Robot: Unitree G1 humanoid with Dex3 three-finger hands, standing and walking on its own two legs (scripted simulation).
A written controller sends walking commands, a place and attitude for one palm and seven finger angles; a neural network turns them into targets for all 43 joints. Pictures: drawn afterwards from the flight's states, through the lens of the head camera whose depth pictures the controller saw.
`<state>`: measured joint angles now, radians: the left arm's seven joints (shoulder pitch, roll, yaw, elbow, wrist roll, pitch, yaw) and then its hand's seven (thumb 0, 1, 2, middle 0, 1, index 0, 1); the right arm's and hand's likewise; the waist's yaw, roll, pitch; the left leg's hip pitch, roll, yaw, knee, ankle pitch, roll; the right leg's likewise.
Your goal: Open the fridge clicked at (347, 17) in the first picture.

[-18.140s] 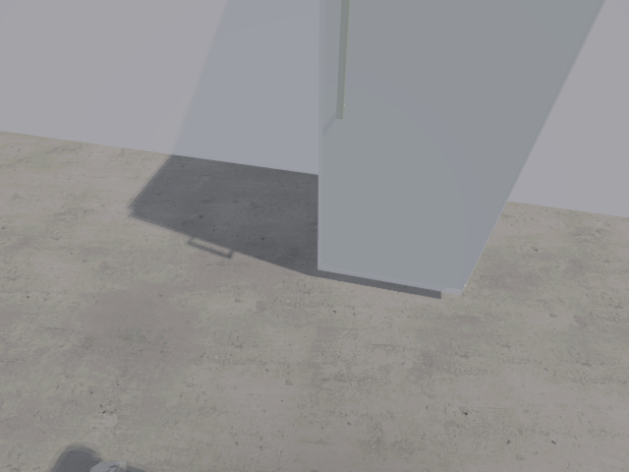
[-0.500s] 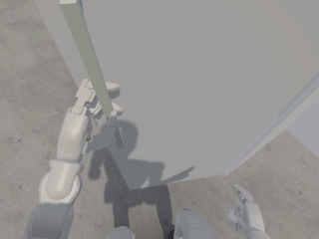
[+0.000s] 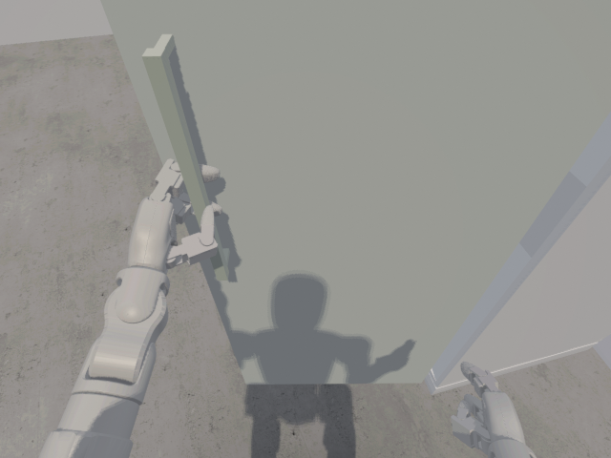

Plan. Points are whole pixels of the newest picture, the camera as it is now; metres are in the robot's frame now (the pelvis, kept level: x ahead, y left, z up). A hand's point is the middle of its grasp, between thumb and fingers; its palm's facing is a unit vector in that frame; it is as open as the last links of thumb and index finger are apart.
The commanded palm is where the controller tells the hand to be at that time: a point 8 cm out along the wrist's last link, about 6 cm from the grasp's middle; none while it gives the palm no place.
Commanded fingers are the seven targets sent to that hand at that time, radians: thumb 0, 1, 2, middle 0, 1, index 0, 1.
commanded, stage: stop walking and hold the door back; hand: left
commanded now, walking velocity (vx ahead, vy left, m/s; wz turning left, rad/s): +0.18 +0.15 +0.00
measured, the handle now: (201, 187) +0.40 +0.16 +0.16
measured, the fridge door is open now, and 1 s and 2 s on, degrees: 76 73 74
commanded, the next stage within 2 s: loosen the grip on the handle in 1.18 s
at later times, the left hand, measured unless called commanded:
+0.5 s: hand (212, 216) +0.37 +0.15 +0.14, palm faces +0.13 -0.96 -0.26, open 6.8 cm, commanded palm +0.34 +0.22 +0.13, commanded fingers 0.00 0.90 0.90 -0.45 -1.40 -0.45 -1.40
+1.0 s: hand (205, 217) +0.37 +0.16 +0.13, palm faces -0.01 -0.97 -0.25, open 6.7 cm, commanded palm +0.34 +0.24 +0.13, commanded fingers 0.00 0.90 0.90 -0.45 -1.40 -0.45 -1.40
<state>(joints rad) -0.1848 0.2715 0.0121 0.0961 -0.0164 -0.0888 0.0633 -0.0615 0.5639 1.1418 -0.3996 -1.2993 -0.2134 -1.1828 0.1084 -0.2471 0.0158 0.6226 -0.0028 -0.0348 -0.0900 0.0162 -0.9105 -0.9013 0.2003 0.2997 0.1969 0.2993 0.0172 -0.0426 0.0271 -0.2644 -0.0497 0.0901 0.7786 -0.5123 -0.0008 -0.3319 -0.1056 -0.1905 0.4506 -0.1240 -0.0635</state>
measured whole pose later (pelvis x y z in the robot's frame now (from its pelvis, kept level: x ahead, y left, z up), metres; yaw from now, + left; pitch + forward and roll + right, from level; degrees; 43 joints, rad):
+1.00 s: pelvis -0.06 +0.03 -0.01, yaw -4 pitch -1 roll +0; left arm -0.54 0.33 0.16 0.55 0.00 -0.19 -0.02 -0.08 0.59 0.94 -0.41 -1.33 -0.27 -1.24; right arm 0.19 -0.21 0.03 0.67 0.02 -0.03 -0.09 0.01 -0.91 -0.90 0.20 0.30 0.20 0.30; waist -0.08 0.01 0.08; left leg -0.28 0.05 0.11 0.60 -0.30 0.01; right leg -0.29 -0.03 -0.02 0.57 -0.26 0.02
